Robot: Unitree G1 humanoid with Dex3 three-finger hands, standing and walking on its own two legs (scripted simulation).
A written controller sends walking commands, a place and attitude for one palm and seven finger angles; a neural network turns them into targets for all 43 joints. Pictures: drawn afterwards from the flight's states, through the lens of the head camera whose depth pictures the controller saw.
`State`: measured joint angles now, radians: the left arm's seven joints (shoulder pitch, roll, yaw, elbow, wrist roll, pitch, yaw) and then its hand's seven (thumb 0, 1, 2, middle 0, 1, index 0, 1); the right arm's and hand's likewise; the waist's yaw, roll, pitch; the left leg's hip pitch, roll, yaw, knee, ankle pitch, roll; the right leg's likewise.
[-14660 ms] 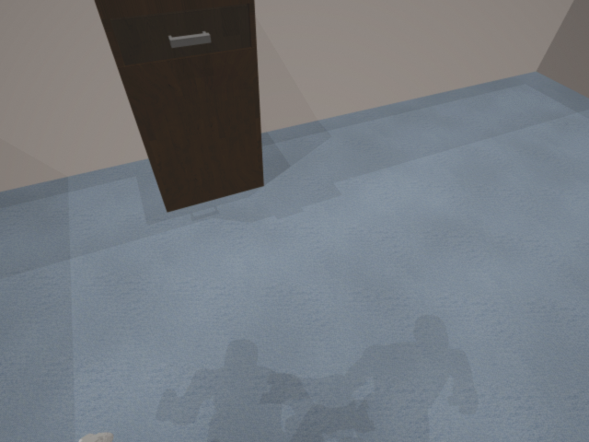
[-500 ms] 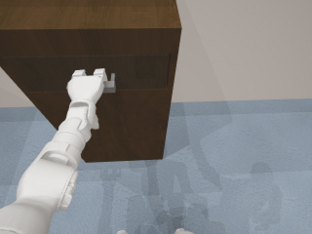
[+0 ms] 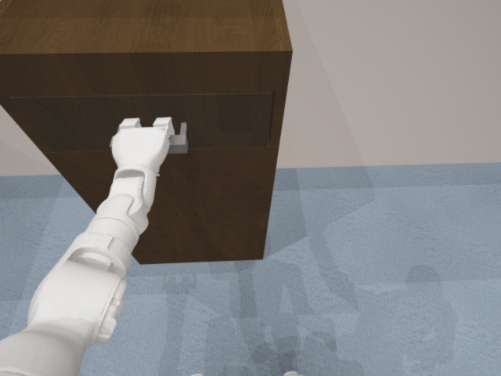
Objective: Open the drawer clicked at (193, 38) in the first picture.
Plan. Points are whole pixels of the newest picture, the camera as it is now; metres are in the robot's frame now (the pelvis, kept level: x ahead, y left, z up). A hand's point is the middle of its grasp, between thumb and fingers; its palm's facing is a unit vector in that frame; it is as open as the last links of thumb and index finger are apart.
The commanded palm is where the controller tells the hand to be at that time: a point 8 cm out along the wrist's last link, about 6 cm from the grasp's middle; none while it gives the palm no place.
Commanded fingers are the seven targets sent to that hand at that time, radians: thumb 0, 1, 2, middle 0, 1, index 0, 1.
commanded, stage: close the thumb around the handle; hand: left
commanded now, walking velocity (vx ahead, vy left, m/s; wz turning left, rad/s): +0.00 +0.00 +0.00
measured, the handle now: (151, 136) +0.54 +0.15 +0.04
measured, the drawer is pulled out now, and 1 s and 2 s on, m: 0.00 0.09 0.20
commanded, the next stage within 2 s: pull the drawer open in 0.06 s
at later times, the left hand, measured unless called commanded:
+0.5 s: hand (150, 176) +0.46 +0.15 +0.02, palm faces -0.03 -0.06 -1.00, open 6.0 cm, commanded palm +0.42 +0.16 +0.07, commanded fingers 0.00 0.90 0.90 -0.40 -1.35 -0.40 -1.35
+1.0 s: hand (145, 210) +0.39 +0.15 +0.02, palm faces -0.01 -0.07 -1.00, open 5.9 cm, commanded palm +0.36 +0.16 +0.07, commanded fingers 0.00 0.90 0.90 -0.40 -1.35 -0.40 -1.35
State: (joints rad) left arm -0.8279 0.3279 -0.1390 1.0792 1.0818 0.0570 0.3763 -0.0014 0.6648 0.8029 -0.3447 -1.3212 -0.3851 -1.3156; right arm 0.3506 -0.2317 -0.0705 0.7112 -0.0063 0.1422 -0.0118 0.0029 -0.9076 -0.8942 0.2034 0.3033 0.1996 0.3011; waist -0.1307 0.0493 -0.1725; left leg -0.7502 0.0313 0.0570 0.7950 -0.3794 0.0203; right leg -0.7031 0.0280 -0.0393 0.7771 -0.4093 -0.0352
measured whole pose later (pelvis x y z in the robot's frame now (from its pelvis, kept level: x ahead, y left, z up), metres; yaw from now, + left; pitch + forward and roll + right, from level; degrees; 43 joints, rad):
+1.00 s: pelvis +0.01 -0.01 +0.01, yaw +0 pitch +13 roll +0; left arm -0.40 0.26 -0.21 0.66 1.07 0.07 0.36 0.01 0.68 0.81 -0.28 -1.35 -0.37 -1.30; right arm 0.23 -0.23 -0.07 0.65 0.01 0.19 0.00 0.01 -0.91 -0.89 0.20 0.30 0.20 0.30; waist -0.03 0.05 -0.16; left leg -0.56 0.02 0.06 0.71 -0.36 0.01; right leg -0.53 0.02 -0.03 0.72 -0.41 -0.04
